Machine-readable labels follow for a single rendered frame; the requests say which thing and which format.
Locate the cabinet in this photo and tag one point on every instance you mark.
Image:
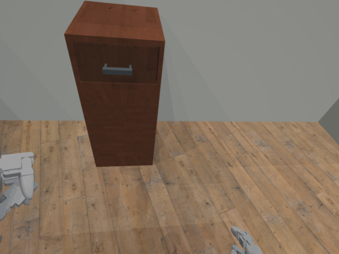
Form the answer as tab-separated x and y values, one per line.
121	118

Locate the right robot hand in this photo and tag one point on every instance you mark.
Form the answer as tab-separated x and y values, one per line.
246	241

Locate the left robot hand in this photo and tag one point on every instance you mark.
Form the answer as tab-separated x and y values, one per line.
16	171

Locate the handle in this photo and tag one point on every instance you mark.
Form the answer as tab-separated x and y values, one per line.
117	71

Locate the drawer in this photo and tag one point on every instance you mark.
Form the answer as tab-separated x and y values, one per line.
92	56

